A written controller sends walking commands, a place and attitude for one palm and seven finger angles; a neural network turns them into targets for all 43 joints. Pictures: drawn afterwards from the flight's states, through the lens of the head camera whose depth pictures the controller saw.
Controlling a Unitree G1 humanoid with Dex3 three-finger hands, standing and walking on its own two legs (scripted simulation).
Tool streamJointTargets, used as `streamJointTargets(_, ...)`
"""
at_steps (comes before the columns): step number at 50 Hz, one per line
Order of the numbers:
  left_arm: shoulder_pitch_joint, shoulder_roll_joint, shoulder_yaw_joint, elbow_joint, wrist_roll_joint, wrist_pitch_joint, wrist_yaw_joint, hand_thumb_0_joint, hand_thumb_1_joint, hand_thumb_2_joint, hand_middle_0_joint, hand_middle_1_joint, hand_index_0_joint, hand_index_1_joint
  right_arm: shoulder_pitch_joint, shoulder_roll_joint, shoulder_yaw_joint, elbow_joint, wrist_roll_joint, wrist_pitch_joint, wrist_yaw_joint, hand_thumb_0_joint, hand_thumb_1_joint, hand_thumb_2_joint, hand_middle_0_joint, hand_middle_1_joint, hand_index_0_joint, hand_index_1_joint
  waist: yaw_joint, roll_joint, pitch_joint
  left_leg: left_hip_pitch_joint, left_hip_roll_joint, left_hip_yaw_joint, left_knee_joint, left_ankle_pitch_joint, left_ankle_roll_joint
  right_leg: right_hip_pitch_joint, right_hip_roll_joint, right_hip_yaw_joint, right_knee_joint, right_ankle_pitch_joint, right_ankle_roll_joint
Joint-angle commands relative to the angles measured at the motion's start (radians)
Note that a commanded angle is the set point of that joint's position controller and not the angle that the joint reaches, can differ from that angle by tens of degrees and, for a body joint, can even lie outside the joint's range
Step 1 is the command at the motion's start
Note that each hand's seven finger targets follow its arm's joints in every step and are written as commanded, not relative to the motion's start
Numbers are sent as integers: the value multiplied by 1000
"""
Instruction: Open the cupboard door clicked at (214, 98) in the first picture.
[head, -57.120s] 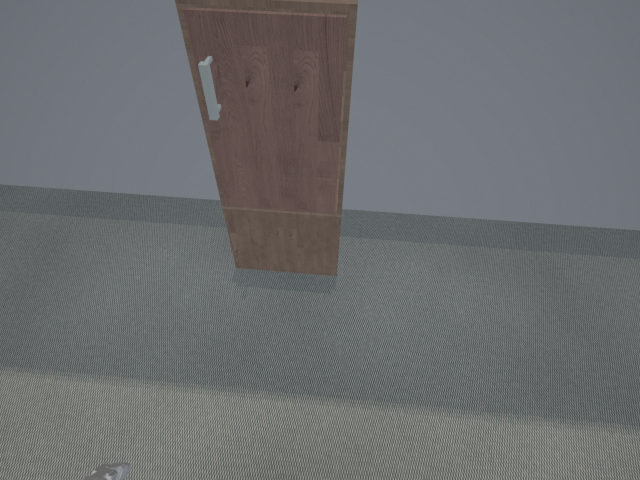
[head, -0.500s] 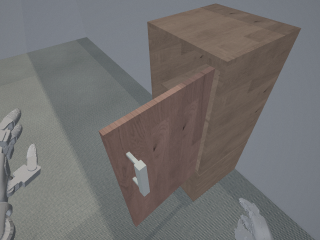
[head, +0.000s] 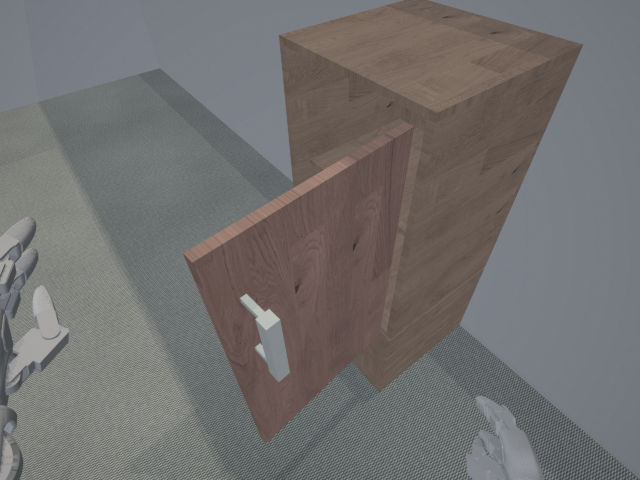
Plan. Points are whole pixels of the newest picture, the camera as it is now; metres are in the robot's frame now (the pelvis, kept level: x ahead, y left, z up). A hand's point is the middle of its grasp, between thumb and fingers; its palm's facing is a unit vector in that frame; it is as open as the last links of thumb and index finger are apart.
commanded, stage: step back with the hand held close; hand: left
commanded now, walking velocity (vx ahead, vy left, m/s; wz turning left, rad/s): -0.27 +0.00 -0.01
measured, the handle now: (264, 338) +0.29 +0.11 +0.01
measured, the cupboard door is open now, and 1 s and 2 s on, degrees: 97 97 97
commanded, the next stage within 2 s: stop stepping back and stand still in 1.00 s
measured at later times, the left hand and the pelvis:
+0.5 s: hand out of the picture +0.12 +0.29 +0.15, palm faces +0.44 -0.75 -0.49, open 7.4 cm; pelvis -0.08 +0.02 -0.02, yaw +1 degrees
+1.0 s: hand out of the picture +0.03 +0.27 +0.17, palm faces +0.44 -0.79 -0.42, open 7.4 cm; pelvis -0.17 +0.01 -0.01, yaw +0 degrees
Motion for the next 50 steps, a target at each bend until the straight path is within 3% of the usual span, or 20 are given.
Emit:
streamJointTargets(1,-7,195,109,-231,4,-85,16,0,900,900,-200,-300,-200,-300,-112,-123,-50,-182,-7,-20,-7,0,-900,-900,200,300,200,300,-28,0,-92,-44,5,-25,-31,226,24,-40,-78,101,-41,265,-14)
streamJointTargets(4,82,210,132,-285,1,-89,24,0,900,900,-200,-300,-200,-300,-111,-128,-59,-204,-8,-6,-8,0,-900,-900,200,300,200,300,-22,42,-197,-45,19,-35,-26,367,19,25,-66,81,36,363,-9)
streamJointTargets(6,118,230,160,-315,-3,-89,29,0,900,900,-200,-300,-200,-300,-103,-124,-68,-223,-4,7,-8,0,-900,-900,200,300,200,300,-23,-24,-242,-52,32,-36,-8,412,17,39,-62,82,73,418,-5)
streamJointTargets(11,150,252,191,-325,-7,-93,47,0,900,900,-200,-300,-200,-300,-102,-119,-78,-237,6,26,-16,0,-900,-900,200,300,200,300,-32,-51,-215,-129,38,-44,-4,327,17,3,-73,97,96,387,-4)
streamJointTargets(16,125,233,174,-316,1,-105,58,0,900,900,-200,-300,-200,-300,-92,-130,-78,-232,9,14,-20,0,-900,-900,200,300,200,300,-35,1,-137,-263,66,-83,-68,104,41,-26,-49,102,115,164,4)
streamJointTargets(21,62,216,169,-322,34,-129,66,0,900,900,-200,-300,-200,-300,-84,-148,-76,-241,5,-15,-21,0,-900,-900,200,300,200,300,-33,75,-57,-584,128,-161,-197,-343,98,108,-5,94,255,10,19)
streamJointTargets(24,31,238,195,-338,56,-148,67,0,900,900,-200,-300,-200,-300,-82,-151,-82,-243,2,-32,-22,0,-900,-900,200,300,200,300,-29,87,-67,-679,141,-184,-187,-434,120,169,12,111,309,4,23)
streamJointTargets(27,40,242,198,-342,53,-162,63,0,900,900,-200,-300,-200,-300,-55,-135,-86,-241,3,-43,-14,0,-900,-900,200,300,200,300,-43,-50,-58,-577,52,-122,2,-412,92,-16,-49,247,146,-131,-13)
streamJointTargets(29,27,261,198,-377,38,-168,68,0,900,900,-200,-300,-200,-300,-25,-129,-90,-211,-2,-39,-6,0,-900,-900,200,300,200,300,-52,-184,-77,-305,-37,-58,293,-269,26,-327,-185,391,-76,-343,-91)
streamJointTargets(30,13,245,168,-392,28,-165,73,0,900,900,-200,-300,-200,-300,-29,-105,-78,-187,-4,-39,1,0,-900,-900,200,300,200,300,-56,-243,-90,-177,-51,-37,413,-186,9,-447,-251,404,-135,-368,-124)
streamJointTargets(32,9,241,163,-371,27,-157,84,0,900,900,-200,-300,-200,-300,-37,-99,-67,-172,-10,-37,1,0,-900,-900,200,300,200,300,-58,-263,-116,-98,-33,-31,384,-148,11,-470,-250,314,-106,-283,-112)
streamJointTargets(34,7,235,159,-369,20,-151,86,0,900,900,-200,-300,-200,-300,-48,-118,-67,-175,-6,-38,-12,0,-900,-900,200,300,200,300,-66,-87,-70,-112,2,-86,106,-156,25,-459,-145,211,30,-275,-49)
streamJointTargets(35,7,241,175,-386,20,-159,88,0,900,900,-200,-300,-200,-300,-57,-142,-68,-190,-9,-43,-20,0,-900,-900,200,300,200,300,-60,105,-34,-275,105,-230,-94,-274,70,-374,-45,160,211,-268,-7)
streamJointTargets(36,1,235,194,-396,32,-172,94,0,900,900,-200,-300,-200,-300,-68,-145,-68,-195,-12,-58,-23,0,-900,-900,200,300,200,300,-51,275,-48,-481,264,-421,-259,-383,136,-202,47,87,499,-187,23)
streamJointTargets(37,-16,253,218,-386,43,-179,95,0,900,900,-200,-300,-200,-300,-53,-115,-73,-179,-22,-75,-21,0,-900,-900,200,300,200,300,-60,280,-85,-553,336,-490,-343,-441,178,-152,72,126,759,-237,22)
streamJointTargets(38,-20,264,233,-369,44,-182,95,0,900,900,-200,-300,-200,-300,-43,-102,-82,-162,-23,-82,-15,0,-900,-900,200,300,200,300,-63,177,-85,-531,344,-468,-331,-395,191,-181,66,167,860,-248,17)
streamJointTargets(40,11,242,206,-374,32,-178,89,0,900,900,-200,-300,-200,-300,-56,-106,-94,-160,-18,-91,1,0,-900,-900,200,300,200,300,-51,47,-108,-341,291,-377,-204,-145,183,-302,60,171,801,-274,12)
streamJointTargets(43,85,194,156,-390,14,-161,85,0,900,900,-200,-300,-200,-300,-50,-104,-94,-134,-12,-110,20,0,-900,-900,200,300,200,300,-46,112,-170,-145,229,-275,-196,-26,143,-312,52,96,594,-300,17)
streamJointTargets(46,69,190,121,-420,2,-145,80,0,900,900,-200,-300,-200,-300,-50,-104,-78,-118,-21,-118,24,0,-900,-900,200,300,200,300,-53,197,-190,-83,205,-228,-255,-8,103,-237,75,49,391,-328,9)
streamJointTargets(50,65,230,145,-417,-11,-144,71,0,900,900,-200,-300,-200,-300,-57,-107,-74,-104,-28,-108,28,0,-900,-900,200,300,200,300,-37,197,-245,-13,169,-148,-210,191,48,-114,78,20,46,-199,-14)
